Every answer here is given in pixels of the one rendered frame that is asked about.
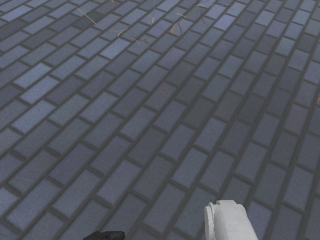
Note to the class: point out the robot right thigh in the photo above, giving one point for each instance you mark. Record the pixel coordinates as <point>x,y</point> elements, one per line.
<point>227,220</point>

